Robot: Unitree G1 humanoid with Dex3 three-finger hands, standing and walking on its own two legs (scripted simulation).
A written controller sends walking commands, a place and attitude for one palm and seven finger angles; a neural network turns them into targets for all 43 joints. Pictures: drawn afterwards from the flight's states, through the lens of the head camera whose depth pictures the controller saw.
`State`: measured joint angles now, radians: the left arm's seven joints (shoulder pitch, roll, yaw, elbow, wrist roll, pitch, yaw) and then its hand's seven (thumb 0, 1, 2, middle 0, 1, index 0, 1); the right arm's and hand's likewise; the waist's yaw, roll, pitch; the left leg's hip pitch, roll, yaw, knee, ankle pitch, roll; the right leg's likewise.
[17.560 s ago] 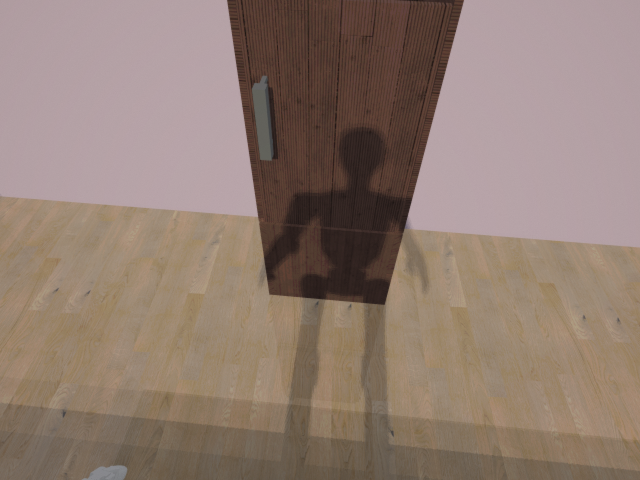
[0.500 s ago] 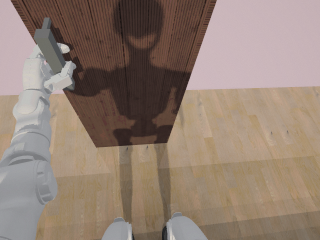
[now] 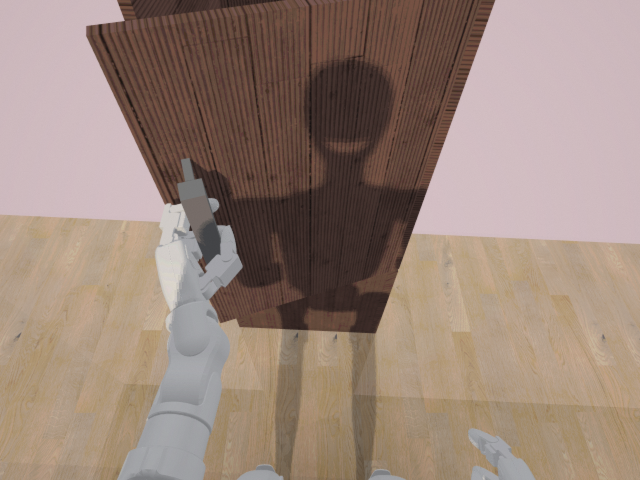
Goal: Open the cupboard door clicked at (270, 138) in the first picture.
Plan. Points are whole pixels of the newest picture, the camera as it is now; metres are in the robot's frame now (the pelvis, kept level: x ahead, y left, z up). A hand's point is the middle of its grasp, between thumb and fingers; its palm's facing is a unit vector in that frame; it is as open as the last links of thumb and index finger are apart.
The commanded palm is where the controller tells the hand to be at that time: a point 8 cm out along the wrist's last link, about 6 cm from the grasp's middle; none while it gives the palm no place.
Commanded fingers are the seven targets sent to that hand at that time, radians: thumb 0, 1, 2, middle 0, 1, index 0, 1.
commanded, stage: pull the door open along its arc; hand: left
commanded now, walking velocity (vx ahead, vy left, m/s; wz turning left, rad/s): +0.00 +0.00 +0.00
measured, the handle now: (205, 222) +0.42 +0.17 +0.07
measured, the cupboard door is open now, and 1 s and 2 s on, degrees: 22 44 47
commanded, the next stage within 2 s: open thumb and fingers to let go in 0.34 s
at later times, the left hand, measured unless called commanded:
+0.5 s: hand (306, 345) +0.26 +0.03 +0.07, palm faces +0.32 -0.95 -0.03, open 6.6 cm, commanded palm +0.22 +0.08 +0.06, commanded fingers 0.00 0.62 0.78 -0.38 -1.32 -0.38 -1.32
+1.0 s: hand (291, 334) +0.27 +0.05 +0.06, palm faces +0.39 -0.92 +0.01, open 13.1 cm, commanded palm +0.23 +0.09 +0.06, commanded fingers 0.00 -0.50 0.30 -0.24 -0.85 -0.24 -0.85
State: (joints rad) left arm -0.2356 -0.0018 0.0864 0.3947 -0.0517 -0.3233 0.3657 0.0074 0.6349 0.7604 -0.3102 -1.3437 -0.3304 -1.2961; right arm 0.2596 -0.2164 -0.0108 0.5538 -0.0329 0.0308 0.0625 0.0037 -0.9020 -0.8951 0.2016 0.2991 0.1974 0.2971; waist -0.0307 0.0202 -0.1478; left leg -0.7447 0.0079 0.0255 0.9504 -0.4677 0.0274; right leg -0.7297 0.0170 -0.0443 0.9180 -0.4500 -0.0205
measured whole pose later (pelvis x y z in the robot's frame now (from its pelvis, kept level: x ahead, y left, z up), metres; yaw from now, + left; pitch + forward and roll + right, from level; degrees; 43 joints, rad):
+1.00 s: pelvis -0.01 -0.05 +0.00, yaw +3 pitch +10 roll +1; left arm 0.17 -0.09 -0.21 0.07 0.06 -0.26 0.51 0.00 -0.34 0.37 -0.31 -1.17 -0.31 -1.17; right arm 0.21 -0.19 0.00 0.55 -0.05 0.02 -0.01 0.01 -0.90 -0.90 0.20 0.30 0.20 0.30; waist -0.01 0.03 -0.12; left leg -0.65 0.00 -0.03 0.91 -0.44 -0.03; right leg -0.64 0.01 -0.10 0.94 -0.48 -0.08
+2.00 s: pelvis -0.01 -0.01 -0.01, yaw +1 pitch +10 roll +0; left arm 0.42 0.10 -0.21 -0.19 -0.05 -0.27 0.04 -0.02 -0.50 0.30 -0.19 -0.32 -0.20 -0.32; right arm 0.27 -0.20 0.03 0.39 0.01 -0.02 0.01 0.01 -0.90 -0.90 0.20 0.30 0.20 0.30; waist -0.02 0.03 -0.12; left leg -0.69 0.00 0.01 1.01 -0.49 0.01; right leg -0.68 0.01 -0.06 1.00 -0.49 -0.04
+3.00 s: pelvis -0.01 -0.01 +0.00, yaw +2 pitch +8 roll -2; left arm 0.66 0.23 0.05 -0.41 -0.23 -0.22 -0.17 -0.02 -0.50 0.30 -0.16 -0.30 -0.15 -0.30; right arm 0.29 -0.21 0.03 0.39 0.06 -0.07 -0.05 0.01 -0.90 -0.90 0.20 0.30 0.20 0.30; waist 0.01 0.06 -0.15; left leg -0.66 0.00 -0.02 1.00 -0.49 0.02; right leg -0.62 0.01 -0.09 0.96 -0.48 -0.03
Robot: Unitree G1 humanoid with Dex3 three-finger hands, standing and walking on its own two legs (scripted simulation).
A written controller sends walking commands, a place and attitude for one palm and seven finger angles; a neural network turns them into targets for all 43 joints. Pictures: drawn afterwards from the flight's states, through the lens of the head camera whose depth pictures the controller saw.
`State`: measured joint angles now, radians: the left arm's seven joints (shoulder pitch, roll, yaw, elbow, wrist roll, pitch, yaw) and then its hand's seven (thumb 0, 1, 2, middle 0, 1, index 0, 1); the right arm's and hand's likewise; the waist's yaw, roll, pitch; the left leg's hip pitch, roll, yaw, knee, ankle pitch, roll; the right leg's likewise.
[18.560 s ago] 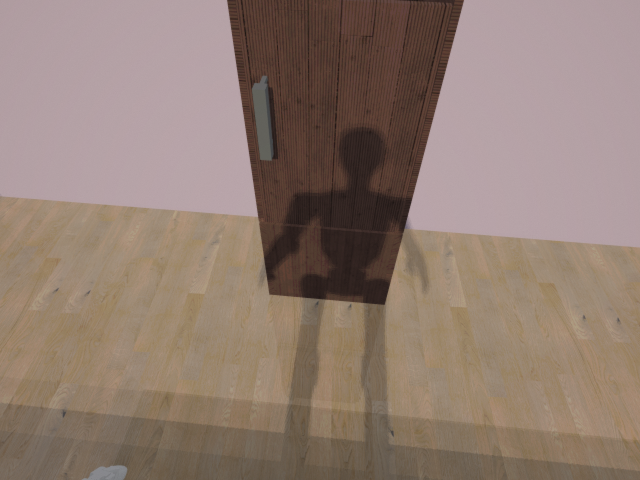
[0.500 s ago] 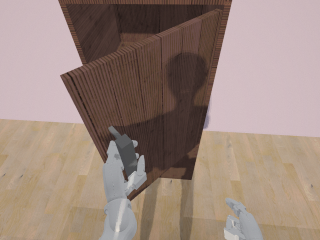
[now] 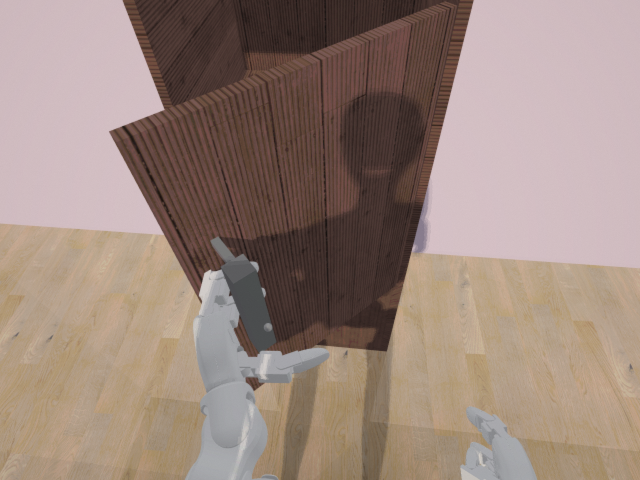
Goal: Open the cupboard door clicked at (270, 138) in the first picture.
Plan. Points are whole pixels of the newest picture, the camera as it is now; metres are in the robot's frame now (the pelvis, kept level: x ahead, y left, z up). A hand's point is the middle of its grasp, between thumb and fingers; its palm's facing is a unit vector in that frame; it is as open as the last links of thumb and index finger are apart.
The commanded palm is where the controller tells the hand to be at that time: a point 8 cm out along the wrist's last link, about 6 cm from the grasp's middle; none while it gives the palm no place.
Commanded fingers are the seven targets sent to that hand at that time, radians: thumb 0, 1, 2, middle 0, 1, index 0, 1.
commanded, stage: open thumb and fingers to let go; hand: left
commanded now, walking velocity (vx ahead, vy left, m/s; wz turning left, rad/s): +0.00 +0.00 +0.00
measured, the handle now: (242, 296) +0.32 +0.11 +0.06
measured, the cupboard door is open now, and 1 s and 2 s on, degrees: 44 47 46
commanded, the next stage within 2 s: slide the hand sideways off the handle in 0.26 s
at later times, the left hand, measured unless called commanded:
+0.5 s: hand (263, 354) +0.25 +0.08 +0.06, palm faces -0.07 -1.00 -0.06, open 15.8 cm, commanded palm +0.24 +0.12 +0.06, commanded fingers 0.00 -0.50 0.30 -0.15 -0.30 -0.15 -0.30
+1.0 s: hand (235, 383) +0.22 +0.10 +0.06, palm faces -0.12 -0.99 +0.00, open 16.1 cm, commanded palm +0.20 +0.17 +0.06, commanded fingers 0.00 -0.50 0.30 -0.15 -0.30 -0.15 -0.30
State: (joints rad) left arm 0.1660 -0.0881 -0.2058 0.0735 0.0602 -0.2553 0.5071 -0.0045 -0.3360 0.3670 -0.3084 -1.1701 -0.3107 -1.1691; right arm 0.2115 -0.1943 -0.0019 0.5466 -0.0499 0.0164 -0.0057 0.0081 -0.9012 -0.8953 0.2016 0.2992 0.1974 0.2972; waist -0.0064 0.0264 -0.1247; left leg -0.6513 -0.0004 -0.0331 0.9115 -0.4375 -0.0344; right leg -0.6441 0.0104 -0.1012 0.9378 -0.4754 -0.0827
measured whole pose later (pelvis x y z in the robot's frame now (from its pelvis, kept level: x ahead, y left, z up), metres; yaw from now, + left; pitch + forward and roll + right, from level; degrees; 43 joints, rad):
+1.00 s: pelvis +0.00 +0.03 -0.01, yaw -2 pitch +10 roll +0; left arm 0.42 0.10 -0.21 -0.19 -0.05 -0.27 0.04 -0.02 -0.50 0.30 -0.19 -0.32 -0.20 -0.32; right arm 0.27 -0.20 0.03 0.39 0.01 -0.02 0.01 0.01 -0.90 -0.90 0.20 0.30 0.20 0.30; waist -0.02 0.03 -0.12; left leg -0.69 0.00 0.01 1.01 -0.49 0.01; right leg -0.68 0.01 -0.06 1.00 -0.49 -0.04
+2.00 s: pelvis +0.00 +0.04 -0.01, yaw -1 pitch +8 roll -2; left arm 0.66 0.23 0.05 -0.41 -0.23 -0.22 -0.17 -0.02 -0.50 0.30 -0.16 -0.30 -0.15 -0.30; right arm 0.29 -0.21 0.03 0.39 0.06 -0.07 -0.05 0.01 -0.90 -0.90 0.20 0.30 0.20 0.30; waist 0.01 0.06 -0.15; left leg -0.66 0.00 -0.02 1.00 -0.49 0.02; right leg -0.62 0.01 -0.09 0.96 -0.48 -0.03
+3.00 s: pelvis +0.03 +0.05 +0.06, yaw -2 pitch -4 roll +0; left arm 0.47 0.34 0.34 -0.39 -0.07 -0.05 0.12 0.00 0.80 0.85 -0.21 -0.30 -0.20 -0.30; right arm 0.18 -0.23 0.03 0.62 0.01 -0.08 -0.07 0.01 -0.90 -0.90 0.20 0.30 0.20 0.30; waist 0.07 0.06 0.00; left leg -0.09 -0.02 0.01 0.42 -0.26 0.03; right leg -0.08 0.01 -0.05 0.39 -0.26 -0.01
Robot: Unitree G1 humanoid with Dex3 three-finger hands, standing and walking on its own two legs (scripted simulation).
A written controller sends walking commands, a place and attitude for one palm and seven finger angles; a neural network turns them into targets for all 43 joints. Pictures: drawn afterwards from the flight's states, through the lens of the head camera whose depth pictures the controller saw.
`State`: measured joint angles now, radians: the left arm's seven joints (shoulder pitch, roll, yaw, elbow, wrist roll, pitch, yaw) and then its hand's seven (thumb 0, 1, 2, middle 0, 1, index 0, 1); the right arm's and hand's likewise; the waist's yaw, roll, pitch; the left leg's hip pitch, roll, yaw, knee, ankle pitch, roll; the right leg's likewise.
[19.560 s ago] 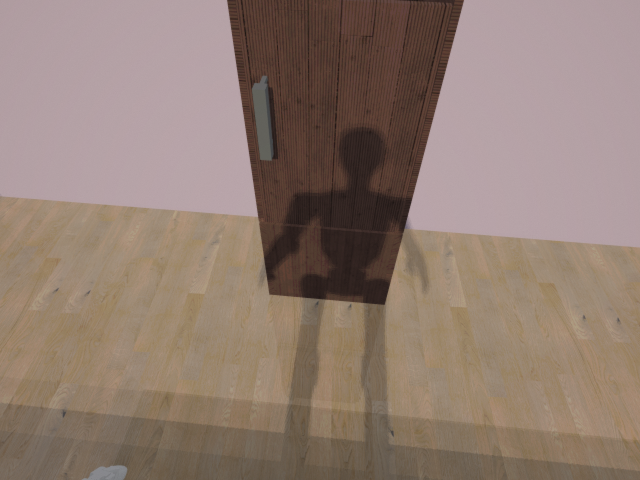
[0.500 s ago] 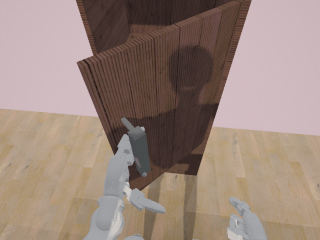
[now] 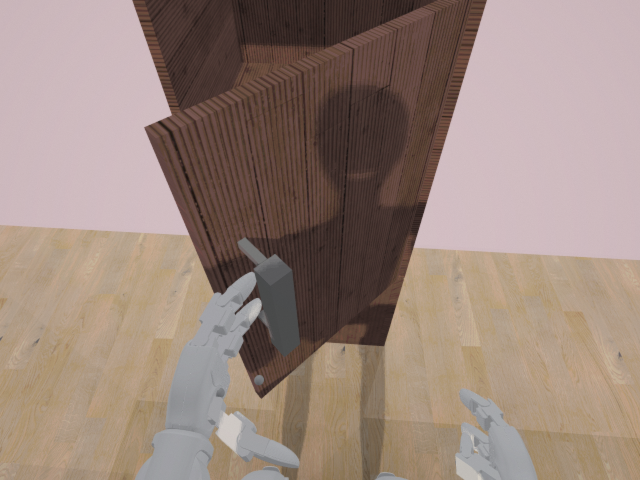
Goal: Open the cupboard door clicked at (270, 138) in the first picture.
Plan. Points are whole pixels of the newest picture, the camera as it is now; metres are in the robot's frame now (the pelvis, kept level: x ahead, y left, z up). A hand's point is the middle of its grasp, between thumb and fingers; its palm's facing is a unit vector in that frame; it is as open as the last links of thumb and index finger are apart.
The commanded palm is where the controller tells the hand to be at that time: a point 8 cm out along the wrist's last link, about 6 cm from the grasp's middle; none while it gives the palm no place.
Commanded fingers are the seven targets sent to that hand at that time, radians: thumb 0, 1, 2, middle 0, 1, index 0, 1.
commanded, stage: slide the hand sideways off the handle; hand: left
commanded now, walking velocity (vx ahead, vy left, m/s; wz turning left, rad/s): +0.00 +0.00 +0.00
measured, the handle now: (268, 299) +0.31 +0.08 +0.07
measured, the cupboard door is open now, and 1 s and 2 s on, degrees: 47 46 46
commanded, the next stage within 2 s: draw the hand back to the body in 0.56 s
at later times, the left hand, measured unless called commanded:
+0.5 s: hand (208, 412) +0.19 +0.12 +0.07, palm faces -0.04 -1.00 -0.03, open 16.3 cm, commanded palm +0.15 +0.19 +0.07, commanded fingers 0.00 -0.50 0.30 -0.15 -0.30 -0.15 -0.30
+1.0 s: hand (155, 414) +0.17 +0.16 +0.11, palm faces -0.03 -1.00 -0.06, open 16.3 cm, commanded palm +0.14 +0.22 +0.12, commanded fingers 0.00 -0.50 0.30 -0.15 -0.30 -0.15 -0.30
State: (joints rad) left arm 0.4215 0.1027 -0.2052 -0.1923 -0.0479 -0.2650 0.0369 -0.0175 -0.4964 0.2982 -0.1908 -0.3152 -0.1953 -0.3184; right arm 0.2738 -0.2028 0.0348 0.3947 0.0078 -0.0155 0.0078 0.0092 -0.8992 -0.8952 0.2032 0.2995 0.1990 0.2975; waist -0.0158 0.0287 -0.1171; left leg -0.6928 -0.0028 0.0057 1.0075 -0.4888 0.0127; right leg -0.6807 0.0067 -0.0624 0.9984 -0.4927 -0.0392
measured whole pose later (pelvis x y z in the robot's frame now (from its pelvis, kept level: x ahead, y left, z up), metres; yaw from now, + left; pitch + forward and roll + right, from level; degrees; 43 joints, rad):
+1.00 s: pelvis +0.00 +0.01 +0.00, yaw +1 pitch +8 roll -2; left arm 0.66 0.23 0.05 -0.41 -0.23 -0.22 -0.17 -0.02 -0.50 0.30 -0.16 -0.30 -0.15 -0.30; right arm 0.29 -0.21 0.03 0.39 0.06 -0.07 -0.05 0.01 -0.90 -0.90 0.20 0.30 0.20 0.30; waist 0.01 0.06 -0.15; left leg -0.66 0.00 -0.02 1.00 -0.49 0.02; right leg -0.62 0.01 -0.09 0.96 -0.48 -0.03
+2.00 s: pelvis +0.03 +0.01 +0.07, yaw +0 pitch -4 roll +0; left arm 0.47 0.34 0.34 -0.39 -0.07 -0.05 0.12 0.00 0.80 0.85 -0.21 -0.30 -0.20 -0.30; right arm 0.18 -0.23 0.03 0.62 0.01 -0.08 -0.07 0.01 -0.90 -0.90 0.20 0.30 0.20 0.30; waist 0.07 0.06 0.00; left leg -0.09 -0.02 0.01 0.42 -0.26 0.03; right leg -0.08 0.01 -0.05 0.39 -0.26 -0.01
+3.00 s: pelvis -0.05 +0.03 +0.06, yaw +0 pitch +0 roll -2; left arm 0.57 0.41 0.41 -0.52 -0.03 -0.17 0.15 0.01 0.89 0.90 -0.22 -0.30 -0.21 -0.30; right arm 0.20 -0.23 0.00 0.55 0.02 -0.02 -0.08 0.01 -0.90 -0.90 0.20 0.30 0.20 0.30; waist 0.00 0.01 0.03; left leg -0.36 -0.01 0.01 0.56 -0.20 0.05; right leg -0.32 0.01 -0.06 0.47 -0.16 0.00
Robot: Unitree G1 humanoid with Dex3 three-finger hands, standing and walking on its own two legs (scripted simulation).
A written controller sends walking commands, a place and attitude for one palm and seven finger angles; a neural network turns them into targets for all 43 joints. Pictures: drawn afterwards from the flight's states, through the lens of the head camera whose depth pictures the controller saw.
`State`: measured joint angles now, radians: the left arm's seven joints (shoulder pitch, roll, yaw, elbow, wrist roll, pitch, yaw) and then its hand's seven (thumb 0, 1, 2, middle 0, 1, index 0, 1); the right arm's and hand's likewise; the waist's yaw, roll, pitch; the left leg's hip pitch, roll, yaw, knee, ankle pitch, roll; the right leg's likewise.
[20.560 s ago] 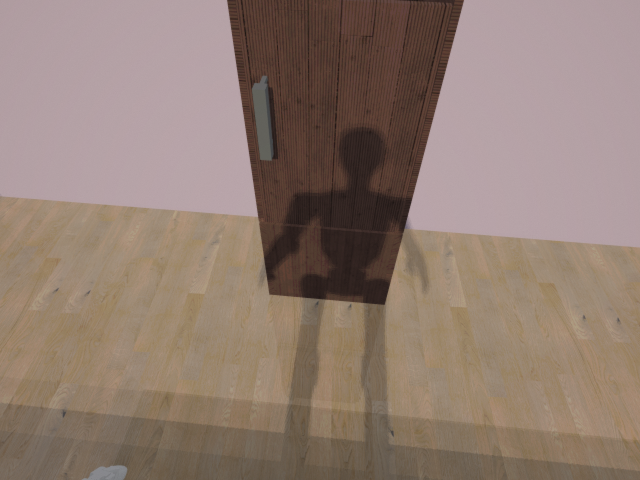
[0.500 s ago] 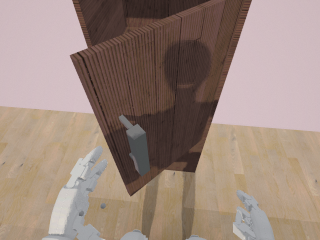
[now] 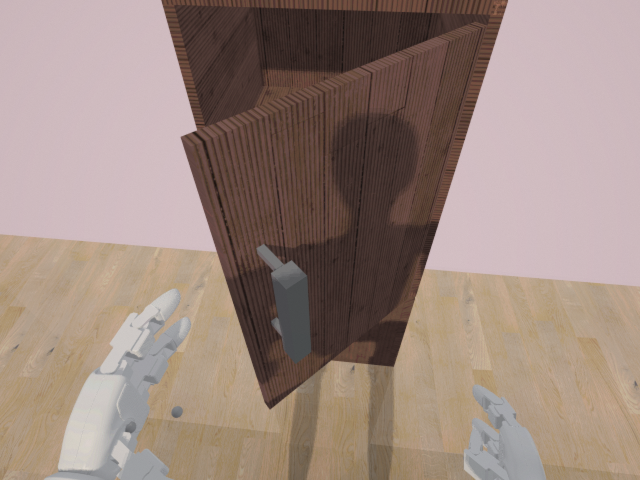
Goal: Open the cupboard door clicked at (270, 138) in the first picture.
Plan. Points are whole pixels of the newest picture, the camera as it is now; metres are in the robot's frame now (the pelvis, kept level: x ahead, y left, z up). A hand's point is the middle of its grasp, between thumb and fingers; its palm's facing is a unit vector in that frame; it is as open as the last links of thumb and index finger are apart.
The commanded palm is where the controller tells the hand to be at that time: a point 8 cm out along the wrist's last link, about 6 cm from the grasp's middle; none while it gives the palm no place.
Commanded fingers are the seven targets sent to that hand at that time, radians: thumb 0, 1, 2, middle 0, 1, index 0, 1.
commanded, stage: draw the hand back to the body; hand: left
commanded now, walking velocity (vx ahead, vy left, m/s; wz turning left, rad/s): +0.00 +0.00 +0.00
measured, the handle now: (282, 305) +0.31 +0.07 +0.07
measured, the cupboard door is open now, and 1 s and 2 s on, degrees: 46 46 46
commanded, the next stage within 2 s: step back with the hand held close in 1.24 s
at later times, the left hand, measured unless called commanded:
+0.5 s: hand (72, 373) +0.18 +0.23 +0.15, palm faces +0.31 -0.88 -0.36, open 13.4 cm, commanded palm +0.14 +0.28 +0.18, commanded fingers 0.00 0.31 0.64 -0.18 -0.30 -0.18 -0.30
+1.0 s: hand (5, 304) +0.21 +0.27 +0.21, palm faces +0.46 -0.80 -0.38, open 7.9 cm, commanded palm +0.16 +0.30 +0.23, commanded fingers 0.00 0.90 0.90 -0.20 -0.30 -0.20 -0.30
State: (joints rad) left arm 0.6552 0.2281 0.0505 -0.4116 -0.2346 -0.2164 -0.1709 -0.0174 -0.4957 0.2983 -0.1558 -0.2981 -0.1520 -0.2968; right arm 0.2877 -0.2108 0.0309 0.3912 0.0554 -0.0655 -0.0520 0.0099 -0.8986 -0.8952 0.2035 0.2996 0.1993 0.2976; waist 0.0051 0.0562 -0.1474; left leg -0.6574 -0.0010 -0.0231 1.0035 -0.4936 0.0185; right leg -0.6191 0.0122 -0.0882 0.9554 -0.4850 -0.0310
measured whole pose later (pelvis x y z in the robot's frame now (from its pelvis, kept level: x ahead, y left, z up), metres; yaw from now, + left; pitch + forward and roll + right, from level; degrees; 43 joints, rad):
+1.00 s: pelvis +0.02 +0.01 +0.06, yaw -1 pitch -4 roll +0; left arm 0.47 0.34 0.34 -0.39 -0.07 -0.05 0.12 0.00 0.80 0.85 -0.21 -0.30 -0.20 -0.30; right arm 0.18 -0.23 0.03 0.62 0.01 -0.08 -0.07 0.01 -0.90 -0.90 0.20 0.30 0.20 0.30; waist 0.07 0.06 0.00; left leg -0.09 -0.02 0.01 0.42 -0.26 0.03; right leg -0.08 0.01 -0.05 0.39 -0.26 -0.01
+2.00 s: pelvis -0.06 +0.02 +0.05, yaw -1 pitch +0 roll -2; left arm 0.57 0.41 0.41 -0.52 -0.03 -0.17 0.15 0.01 0.89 0.90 -0.22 -0.30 -0.21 -0.30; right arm 0.20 -0.23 0.00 0.55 0.02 -0.02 -0.08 0.01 -0.90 -0.90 0.20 0.30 0.20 0.30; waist 0.00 0.01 0.03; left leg -0.36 -0.01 0.01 0.56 -0.20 0.05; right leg -0.32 0.01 -0.06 0.47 -0.16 0.00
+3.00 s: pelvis -0.23 +0.03 +0.04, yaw -5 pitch +0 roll -1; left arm 0.55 0.47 0.46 -0.50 -0.08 -0.18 0.14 0.01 0.89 0.90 -0.22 -0.30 -0.22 -0.30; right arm 0.26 -0.20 0.02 0.68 0.01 -0.10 -0.09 0.01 -0.90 -0.89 0.21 0.30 0.20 0.30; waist -0.03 -0.05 -0.05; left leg -0.43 -0.03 0.01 0.54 -0.11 0.05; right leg -0.10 0.01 0.01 0.55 -0.46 0.01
